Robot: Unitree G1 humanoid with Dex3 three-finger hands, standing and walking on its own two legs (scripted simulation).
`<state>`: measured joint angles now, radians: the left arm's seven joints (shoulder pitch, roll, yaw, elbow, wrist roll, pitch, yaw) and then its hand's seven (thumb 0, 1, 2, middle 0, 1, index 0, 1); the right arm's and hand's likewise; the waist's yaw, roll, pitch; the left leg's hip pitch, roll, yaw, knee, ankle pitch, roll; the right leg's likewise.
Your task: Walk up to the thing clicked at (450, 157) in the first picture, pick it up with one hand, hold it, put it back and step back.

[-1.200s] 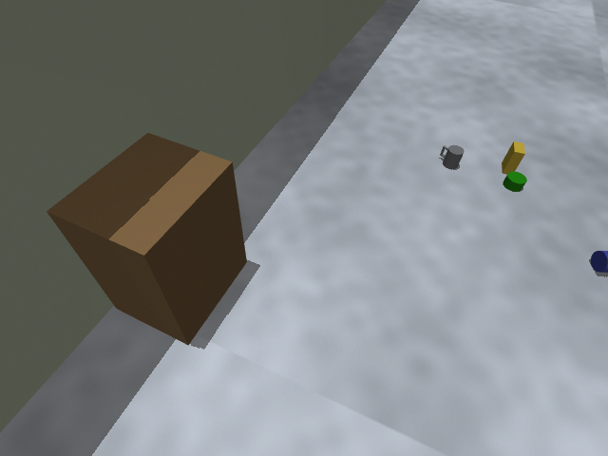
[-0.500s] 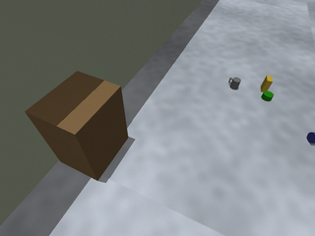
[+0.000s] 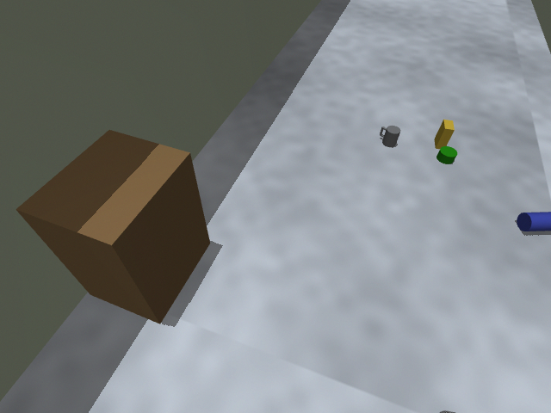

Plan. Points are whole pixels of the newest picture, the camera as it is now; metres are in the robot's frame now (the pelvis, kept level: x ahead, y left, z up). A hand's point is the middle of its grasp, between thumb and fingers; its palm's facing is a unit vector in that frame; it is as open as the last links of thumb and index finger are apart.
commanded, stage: walk up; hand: left
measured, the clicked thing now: (388, 135) +1.67 -0.64 -0.73
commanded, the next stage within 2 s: none
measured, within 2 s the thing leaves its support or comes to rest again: neither
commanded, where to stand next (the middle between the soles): +1.31 -0.37 m, yaw -70 degrees
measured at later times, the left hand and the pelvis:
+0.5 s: hand (182, 326) +0.29 +0.17 -0.13, palm faces -0.30 -0.87 -0.40, open 7.4 cm; pelvis +0.16 -0.08 -0.01, yaw -23 degrees
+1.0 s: hand (272, 166) +0.71 +0.02 -0.13, palm faces -0.67 -0.62 -0.41, open 7.4 cm; pelvis +0.43 -0.10 +0.00, yaw -41 degrees
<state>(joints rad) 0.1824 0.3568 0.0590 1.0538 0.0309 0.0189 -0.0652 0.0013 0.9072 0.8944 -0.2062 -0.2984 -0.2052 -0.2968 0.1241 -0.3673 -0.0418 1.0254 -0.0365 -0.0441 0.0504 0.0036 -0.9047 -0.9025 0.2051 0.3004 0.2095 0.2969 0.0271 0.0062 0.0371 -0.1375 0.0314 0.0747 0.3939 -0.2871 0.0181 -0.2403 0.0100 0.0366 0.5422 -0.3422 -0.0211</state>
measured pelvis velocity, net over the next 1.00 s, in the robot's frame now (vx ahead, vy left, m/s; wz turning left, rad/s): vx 0.43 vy -0.10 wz -0.71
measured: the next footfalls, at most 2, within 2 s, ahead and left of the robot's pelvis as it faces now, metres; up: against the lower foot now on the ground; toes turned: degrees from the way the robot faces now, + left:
right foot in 0.24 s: +0.15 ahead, -0.22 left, +0.00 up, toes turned -21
left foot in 0.68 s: +0.48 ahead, -0.02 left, +0.00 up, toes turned -28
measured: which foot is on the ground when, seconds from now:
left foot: down 0.00-0.24, up 0.26-0.66, down 0.68-1.00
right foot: up 0.00-0.22, down 0.24-0.68, up 0.70-1.00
